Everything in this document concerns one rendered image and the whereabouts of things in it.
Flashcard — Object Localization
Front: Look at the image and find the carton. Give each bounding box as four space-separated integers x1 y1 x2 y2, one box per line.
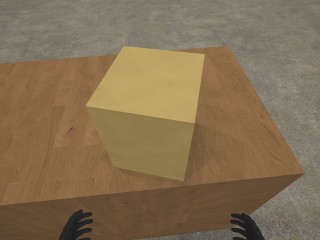
86 46 205 182

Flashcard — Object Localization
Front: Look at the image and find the left robot hand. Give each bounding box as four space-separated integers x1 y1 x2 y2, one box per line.
59 209 93 240

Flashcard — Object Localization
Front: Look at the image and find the right robot hand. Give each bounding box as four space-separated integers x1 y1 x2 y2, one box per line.
230 213 265 240

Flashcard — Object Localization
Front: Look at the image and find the pedestal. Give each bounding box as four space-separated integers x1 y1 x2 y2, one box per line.
0 46 305 240

